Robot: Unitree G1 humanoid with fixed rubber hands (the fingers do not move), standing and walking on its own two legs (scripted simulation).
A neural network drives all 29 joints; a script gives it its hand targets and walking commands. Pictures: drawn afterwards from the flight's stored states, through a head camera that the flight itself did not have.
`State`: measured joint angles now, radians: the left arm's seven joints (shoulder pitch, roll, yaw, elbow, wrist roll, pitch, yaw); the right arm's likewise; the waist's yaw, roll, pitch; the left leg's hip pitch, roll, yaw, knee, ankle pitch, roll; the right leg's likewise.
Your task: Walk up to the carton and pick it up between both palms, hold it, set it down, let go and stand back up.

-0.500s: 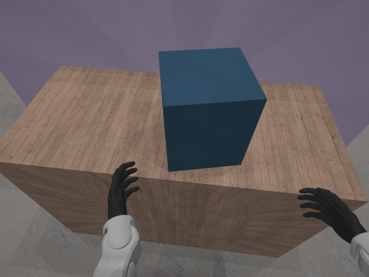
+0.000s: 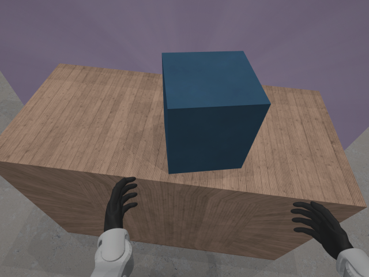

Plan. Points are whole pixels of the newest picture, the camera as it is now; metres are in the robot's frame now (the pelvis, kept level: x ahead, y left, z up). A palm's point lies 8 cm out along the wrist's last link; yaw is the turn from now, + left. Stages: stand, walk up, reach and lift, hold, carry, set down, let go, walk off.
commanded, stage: set down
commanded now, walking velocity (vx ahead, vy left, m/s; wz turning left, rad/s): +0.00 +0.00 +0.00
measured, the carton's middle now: (204, 114) +0.52 +0.02 +0.04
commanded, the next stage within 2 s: let go in 1.42 s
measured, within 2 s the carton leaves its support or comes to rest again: neither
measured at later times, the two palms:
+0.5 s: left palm (111, 230) +0.22 +0.19 -0.02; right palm (320, 249) +0.23 -0.24 -0.03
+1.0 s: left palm (102, 239) +0.21 +0.22 -0.05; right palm (302, 257) +0.22 -0.21 -0.05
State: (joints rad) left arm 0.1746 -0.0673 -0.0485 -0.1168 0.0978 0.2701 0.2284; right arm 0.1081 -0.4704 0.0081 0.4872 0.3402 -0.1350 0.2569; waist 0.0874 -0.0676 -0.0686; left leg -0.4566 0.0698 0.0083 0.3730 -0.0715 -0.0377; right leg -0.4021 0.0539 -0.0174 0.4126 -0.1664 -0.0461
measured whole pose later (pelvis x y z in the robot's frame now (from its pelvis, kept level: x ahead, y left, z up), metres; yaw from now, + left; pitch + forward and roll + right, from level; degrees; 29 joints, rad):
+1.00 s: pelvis +0.02 +0.01 +0.00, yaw +0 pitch +9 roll -1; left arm 0.20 0.11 -0.02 0.19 0.10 0.18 0.08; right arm 0.15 -0.22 0.01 0.65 0.26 -0.18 0.08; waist 0.09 -0.10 -0.07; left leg -0.43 0.06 0.01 0.37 -0.11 -0.04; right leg -0.35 0.05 -0.02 0.37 -0.18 -0.04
